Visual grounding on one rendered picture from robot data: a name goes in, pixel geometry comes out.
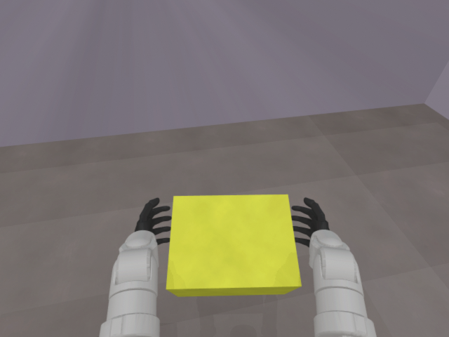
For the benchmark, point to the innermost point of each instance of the right robot hand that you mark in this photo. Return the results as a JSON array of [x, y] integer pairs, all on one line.
[[317, 221]]

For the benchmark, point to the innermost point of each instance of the robot left forearm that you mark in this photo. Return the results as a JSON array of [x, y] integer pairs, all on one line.
[[134, 289]]

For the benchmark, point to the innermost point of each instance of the left robot hand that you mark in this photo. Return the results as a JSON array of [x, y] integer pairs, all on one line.
[[147, 223]]

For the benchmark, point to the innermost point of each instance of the robot right forearm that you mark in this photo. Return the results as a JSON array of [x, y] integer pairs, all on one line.
[[340, 306]]

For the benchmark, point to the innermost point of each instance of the carton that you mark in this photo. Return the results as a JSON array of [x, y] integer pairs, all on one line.
[[232, 245]]

